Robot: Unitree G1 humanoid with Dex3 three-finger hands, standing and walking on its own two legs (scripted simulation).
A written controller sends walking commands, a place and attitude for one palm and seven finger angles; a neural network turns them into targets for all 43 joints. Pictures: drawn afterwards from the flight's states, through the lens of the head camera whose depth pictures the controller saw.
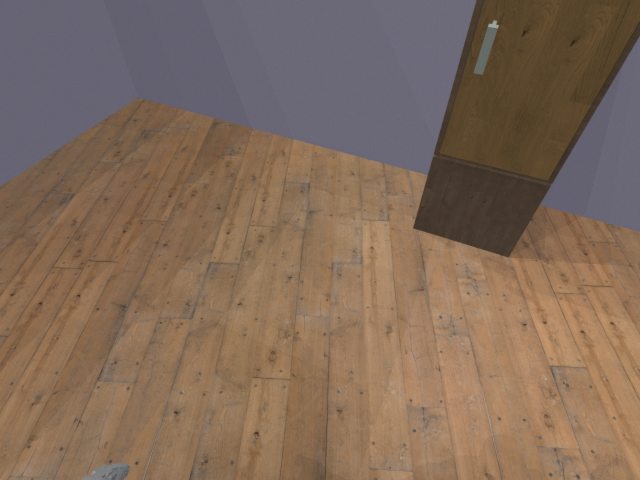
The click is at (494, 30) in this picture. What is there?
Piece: cupboard door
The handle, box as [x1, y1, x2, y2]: [474, 20, 498, 74]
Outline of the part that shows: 494,20 491,24 488,25 474,69 475,73 482,74 498,26 495,24 496,21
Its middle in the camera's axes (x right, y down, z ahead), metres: +0.46 -0.54 +1.08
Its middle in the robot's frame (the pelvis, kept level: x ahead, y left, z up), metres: +1.20 -0.40 +0.04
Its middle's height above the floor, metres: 0.81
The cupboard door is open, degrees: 0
